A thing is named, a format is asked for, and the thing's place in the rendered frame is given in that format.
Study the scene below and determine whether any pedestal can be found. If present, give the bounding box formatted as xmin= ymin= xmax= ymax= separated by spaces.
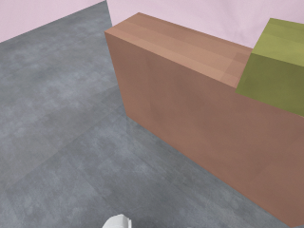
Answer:
xmin=104 ymin=12 xmax=304 ymax=228

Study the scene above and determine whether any carton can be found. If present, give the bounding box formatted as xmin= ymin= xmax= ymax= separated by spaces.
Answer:
xmin=235 ymin=18 xmax=304 ymax=117

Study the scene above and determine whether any left robot thigh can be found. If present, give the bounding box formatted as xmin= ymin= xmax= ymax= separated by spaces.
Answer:
xmin=103 ymin=215 xmax=132 ymax=228

